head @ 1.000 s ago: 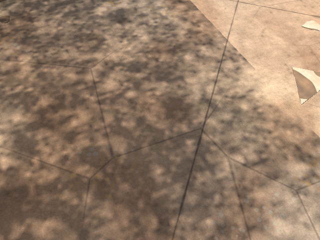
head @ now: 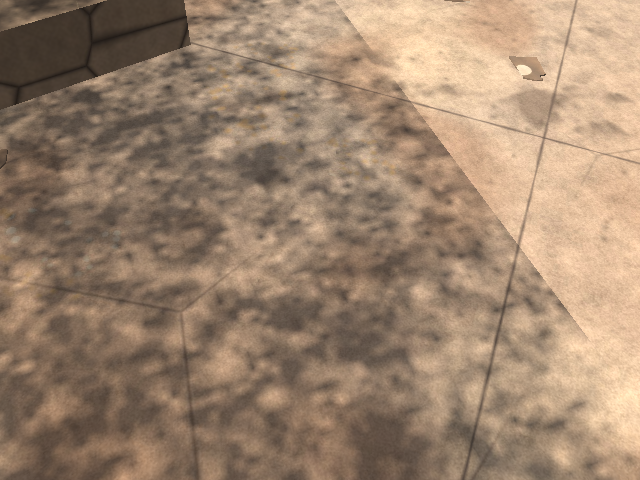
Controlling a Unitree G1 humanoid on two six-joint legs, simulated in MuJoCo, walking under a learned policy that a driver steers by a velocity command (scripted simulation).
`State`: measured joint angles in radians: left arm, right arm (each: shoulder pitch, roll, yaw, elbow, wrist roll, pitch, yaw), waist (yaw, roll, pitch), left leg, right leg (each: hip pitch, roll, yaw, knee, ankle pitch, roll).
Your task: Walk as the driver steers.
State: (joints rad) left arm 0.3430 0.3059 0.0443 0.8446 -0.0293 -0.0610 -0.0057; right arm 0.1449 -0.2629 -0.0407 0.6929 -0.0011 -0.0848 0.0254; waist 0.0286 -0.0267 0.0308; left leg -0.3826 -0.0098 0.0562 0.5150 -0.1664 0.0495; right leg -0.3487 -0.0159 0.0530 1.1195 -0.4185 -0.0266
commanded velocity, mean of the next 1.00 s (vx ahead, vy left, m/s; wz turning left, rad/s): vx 0.50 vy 0.00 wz -0.51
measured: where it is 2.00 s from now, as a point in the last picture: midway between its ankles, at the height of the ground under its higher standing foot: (524, 300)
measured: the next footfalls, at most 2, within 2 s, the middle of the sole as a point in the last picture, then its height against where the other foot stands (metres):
right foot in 0.44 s outside the picture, level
left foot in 0.90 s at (360, 367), level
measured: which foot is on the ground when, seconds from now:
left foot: down 0.00-0.44, up 0.46-0.88, down 0.90-1.00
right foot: up 0.00-0.42, down 0.44-0.90, up 0.92-1.00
